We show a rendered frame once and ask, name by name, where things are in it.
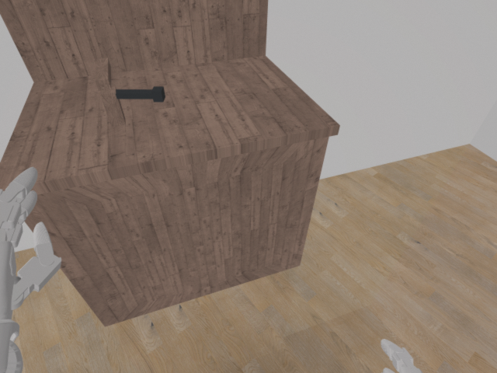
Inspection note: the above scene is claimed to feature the left robot forearm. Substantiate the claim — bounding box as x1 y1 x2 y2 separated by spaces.
0 319 23 373

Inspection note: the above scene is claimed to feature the counter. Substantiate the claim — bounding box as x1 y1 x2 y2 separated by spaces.
0 0 340 327

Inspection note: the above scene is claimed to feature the tap lever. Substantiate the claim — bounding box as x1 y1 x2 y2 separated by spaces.
116 86 165 102

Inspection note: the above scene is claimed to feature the right robot hand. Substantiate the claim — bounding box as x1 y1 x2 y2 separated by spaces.
381 339 422 373

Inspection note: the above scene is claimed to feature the left robot hand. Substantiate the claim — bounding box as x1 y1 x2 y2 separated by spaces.
0 167 61 320

